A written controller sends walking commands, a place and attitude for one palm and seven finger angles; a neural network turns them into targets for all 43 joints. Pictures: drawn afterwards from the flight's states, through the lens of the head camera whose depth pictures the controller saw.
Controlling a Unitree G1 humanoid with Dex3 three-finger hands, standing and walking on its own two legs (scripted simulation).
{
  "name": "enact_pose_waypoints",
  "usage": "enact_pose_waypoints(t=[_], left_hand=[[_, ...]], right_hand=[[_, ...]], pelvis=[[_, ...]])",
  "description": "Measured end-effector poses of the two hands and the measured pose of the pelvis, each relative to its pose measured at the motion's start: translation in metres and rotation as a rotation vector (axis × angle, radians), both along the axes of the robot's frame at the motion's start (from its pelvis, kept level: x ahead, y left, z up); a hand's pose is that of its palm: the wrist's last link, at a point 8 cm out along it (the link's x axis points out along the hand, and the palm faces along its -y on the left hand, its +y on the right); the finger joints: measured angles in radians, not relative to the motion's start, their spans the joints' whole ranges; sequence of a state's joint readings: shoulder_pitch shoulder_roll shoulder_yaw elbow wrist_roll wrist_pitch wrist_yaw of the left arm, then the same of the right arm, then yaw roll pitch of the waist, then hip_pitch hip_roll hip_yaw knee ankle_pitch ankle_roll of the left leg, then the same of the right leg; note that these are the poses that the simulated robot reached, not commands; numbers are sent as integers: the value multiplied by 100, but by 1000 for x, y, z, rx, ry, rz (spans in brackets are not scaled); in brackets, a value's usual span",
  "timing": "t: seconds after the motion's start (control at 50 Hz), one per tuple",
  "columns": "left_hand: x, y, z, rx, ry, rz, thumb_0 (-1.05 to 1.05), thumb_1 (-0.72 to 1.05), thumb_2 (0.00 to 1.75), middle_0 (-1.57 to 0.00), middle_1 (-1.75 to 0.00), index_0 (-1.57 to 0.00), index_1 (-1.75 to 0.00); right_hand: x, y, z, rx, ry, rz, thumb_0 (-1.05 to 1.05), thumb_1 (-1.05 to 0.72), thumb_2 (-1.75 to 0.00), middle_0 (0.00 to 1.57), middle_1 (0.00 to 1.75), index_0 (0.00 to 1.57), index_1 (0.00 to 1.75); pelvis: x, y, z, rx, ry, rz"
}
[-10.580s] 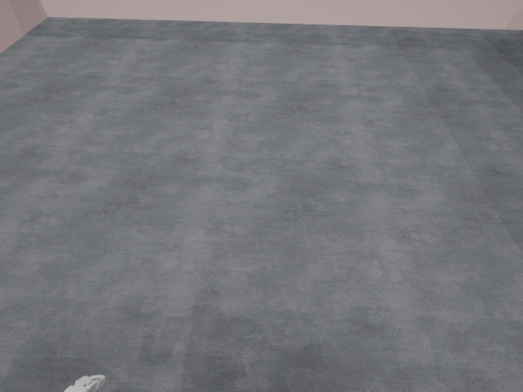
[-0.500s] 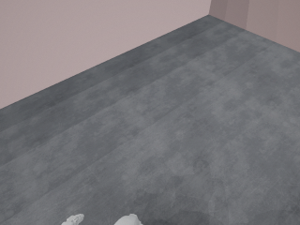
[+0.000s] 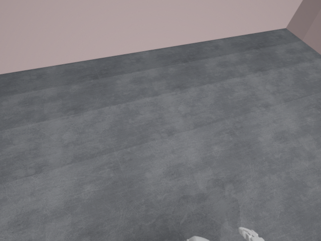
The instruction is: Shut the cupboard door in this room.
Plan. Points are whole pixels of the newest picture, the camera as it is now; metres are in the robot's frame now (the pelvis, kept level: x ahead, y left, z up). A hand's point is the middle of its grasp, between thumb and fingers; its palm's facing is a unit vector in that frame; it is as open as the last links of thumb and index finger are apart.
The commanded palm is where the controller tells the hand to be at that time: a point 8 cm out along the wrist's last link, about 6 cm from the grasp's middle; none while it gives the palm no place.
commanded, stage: turn or walk to find it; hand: left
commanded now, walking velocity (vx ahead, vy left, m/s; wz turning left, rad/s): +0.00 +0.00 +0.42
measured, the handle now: out of the picture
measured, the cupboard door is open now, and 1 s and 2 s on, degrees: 82 82 82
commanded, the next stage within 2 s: none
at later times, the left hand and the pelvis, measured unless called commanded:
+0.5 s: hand out of the picture +0.05 +0.15 -0.14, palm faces +0.22 -0.94 -0.26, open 7.4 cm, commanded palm none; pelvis +0.00 -0.05 +0.01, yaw +14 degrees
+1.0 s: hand out of the picture -0.09 +0.22 -0.17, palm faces +0.46 -0.86 -0.23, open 7.4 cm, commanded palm none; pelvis -0.04 +0.01 +0.01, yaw +25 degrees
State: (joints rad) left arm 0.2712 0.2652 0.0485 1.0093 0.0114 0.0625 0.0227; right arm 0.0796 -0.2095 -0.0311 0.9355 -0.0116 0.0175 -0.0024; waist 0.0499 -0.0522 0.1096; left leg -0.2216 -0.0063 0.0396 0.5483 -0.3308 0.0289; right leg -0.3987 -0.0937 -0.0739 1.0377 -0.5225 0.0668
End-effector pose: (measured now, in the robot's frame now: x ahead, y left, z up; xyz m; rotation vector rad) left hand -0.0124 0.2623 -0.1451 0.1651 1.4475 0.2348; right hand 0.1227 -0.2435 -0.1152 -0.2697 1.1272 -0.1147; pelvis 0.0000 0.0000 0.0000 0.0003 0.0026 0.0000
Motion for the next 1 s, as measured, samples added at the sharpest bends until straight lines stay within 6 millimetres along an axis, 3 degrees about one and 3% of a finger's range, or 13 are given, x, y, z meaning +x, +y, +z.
enact_pose_waypoints(t=[0.16, 0.26, 0.34, 0.46, 0.58, 0.66, 0.76, 0.82, 0.9, 1.0], left_hand=[[45, 1, 16, 21, -169, 6, 1, 91, 90, -20, -30, -20, -30], [75, -19, 26, 40, -267, -6, 1, 91, 90, -20, -30, -20, -30], [81, -40, 31, 66, -325, -8, 1, 91, 90, -20, -30, -20, -30], [54, -61, 38, 56, -304, 60, 1, 90, 90, -20, -30, -20, -30], [12, -67, 28, 29, -241, 145, 1, 91, 90, -21, -30, -21, -30], [-25, -57, 17, 15, -194, 211, 1, 91, 90, -21, -30, -21, -30], [-76, -32, -9, -4, -134, 308, 1, 91, 90, -21, -30, -21, -30], [-99, -20, -11, -5, -85, 347, 1, 91, 90, -20, -30, -20, -30], [-109, -8, -1, -4, -92, 379, 1, 91, 90, -20, -30, -20, -30], [-108, 0, 10, 15, -142, 399, 1, 91, 90, -20, -30, -20, -30]], right_hand=[[-12, 6, -2, 35, 35, 23, 1, -90, -90, 21, 29, 20, 30], [-29, -12, -17, 58, 87, 13, 1, -90, -90, 21, 30, 20, 30], [-38, -34, -34, 71, 130, 10, 1, -90, -90, 21, 29, 20, 30], [-41, -52, -31, 54, 198, 53, 1, -90, -90, 20, 29, 20, 30], [-34, -47, -23, 26, 225, 117, 1, -90, -90, 20, 29, 20, 30], [-17, -28, -18, 4, 202, 183, 1, -91, -90, 20, 29, 19, 30], [9, 12, -13, -26, 101, 278, 1, -90, -90, 20, 29, 19, 30], [17, 34, -3, -28, 52, 320, 1, -90, -90, 20, 29, 20, 30], [17, 54, 9, -27, 36, 355, 1, -90, -90, 20, 29, 20, 30], [12, 67, 12, -8, 38, 378, 1, -90, -90, 21, 29, 20, 30]], pelvis=[[-1, -5, 7, -7, -9, 61], [0, -22, 3, 5, -6, 104], [0, -39, -5, 14, -6, 148], [-3, -48, 4, 27, -13, 218], [-7, -46, 7, 27, -11, 276], [-14, -37, 4, 17, -10, 312], [-27, -15, -9, -8, -12, 364], [-34, -7, -6, -11, -19, 373], [-39, 2, 5, -28, -17, 402], [-43, 7, 12, -30, -15, 436]])
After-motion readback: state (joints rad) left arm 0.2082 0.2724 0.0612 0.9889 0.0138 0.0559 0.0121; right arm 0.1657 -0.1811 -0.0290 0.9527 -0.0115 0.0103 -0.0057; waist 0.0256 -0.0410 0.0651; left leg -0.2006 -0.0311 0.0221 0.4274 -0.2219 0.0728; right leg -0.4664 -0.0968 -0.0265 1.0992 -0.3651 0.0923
